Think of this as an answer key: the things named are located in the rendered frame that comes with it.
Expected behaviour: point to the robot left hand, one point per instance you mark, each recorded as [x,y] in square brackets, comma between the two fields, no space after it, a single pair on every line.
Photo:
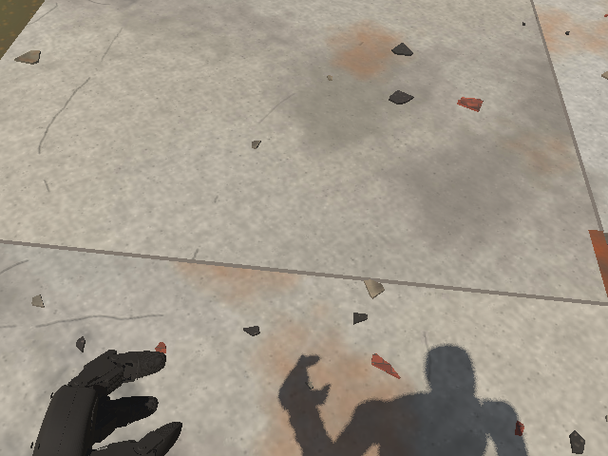
[81,414]

